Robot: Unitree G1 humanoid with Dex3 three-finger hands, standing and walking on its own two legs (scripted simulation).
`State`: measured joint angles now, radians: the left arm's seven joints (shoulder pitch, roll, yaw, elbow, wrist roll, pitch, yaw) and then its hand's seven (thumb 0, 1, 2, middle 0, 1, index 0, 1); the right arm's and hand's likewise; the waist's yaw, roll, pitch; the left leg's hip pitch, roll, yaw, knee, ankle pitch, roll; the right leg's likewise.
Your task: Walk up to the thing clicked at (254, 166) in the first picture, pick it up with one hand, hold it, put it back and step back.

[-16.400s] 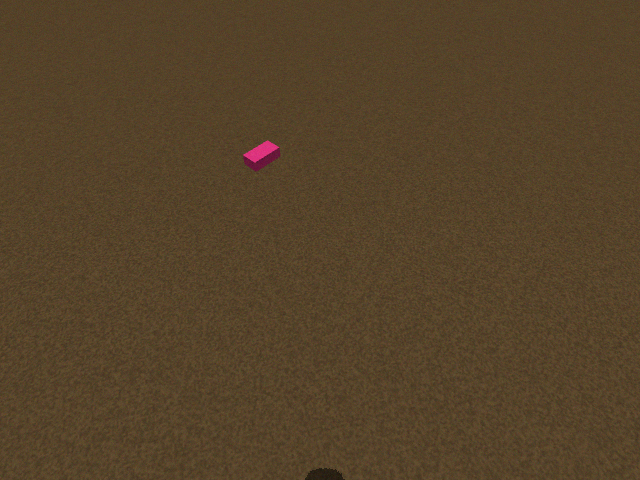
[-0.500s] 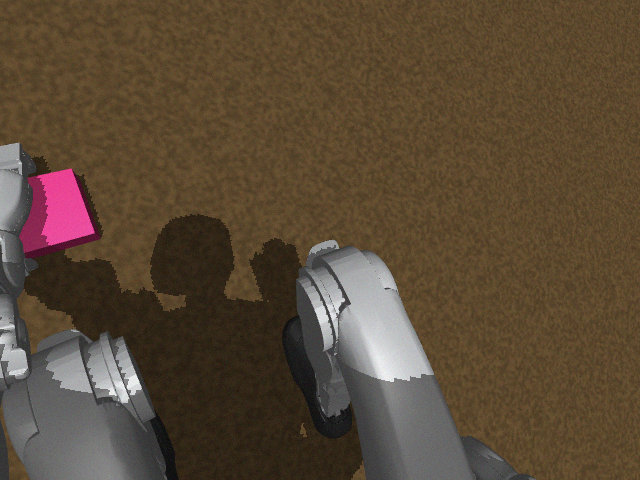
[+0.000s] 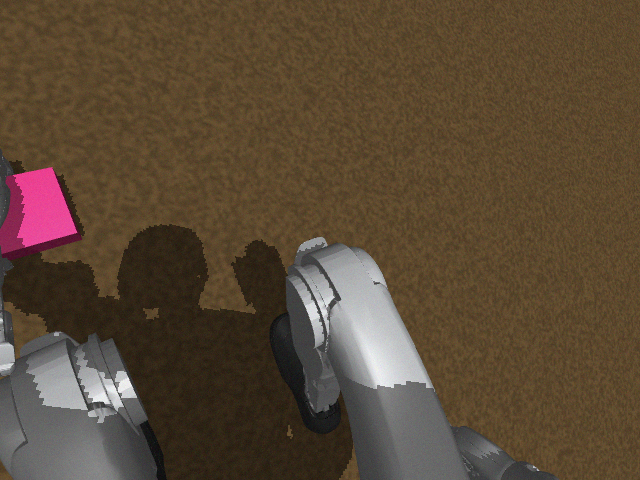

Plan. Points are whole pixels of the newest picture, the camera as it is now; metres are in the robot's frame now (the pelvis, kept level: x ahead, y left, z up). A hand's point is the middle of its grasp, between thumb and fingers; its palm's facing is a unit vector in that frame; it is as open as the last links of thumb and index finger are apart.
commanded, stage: close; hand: left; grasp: from above
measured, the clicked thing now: out of the picture +0.46 +0.24 -0.27
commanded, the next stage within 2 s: settle in 1.32 s
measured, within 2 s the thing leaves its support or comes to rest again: leaves its support in 1.72 s
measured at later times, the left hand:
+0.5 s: hand out of the picture +0.45 +0.24 -0.24, palm faces -0.46 -0.10 -0.88, open 12.0 cm
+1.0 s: hand out of the picture +0.45 +0.24 -0.24, palm faces -0.47 -0.12 -0.88, open 11.9 cm
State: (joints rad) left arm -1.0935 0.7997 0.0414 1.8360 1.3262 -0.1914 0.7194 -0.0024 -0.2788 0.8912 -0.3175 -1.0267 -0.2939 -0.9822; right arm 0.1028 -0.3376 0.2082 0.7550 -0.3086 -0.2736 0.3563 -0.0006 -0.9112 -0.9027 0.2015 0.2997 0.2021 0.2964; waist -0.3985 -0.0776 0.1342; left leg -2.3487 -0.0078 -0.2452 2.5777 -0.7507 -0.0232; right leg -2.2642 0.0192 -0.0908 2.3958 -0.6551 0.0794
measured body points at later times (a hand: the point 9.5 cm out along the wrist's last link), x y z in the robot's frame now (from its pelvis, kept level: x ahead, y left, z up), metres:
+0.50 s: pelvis +0.00 +0.00 +0.01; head +0.27 +0.11 +0.35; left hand +0.47 +0.25 -0.19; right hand +0.03 -0.26 -0.05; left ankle +0.06 +0.13 -0.26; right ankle +0.12 -0.14 -0.26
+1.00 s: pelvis -0.01 +0.00 +0.01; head +0.27 +0.10 +0.35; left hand +0.47 +0.25 -0.19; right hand +0.02 -0.26 -0.05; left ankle +0.06 +0.13 -0.26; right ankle +0.12 -0.14 -0.26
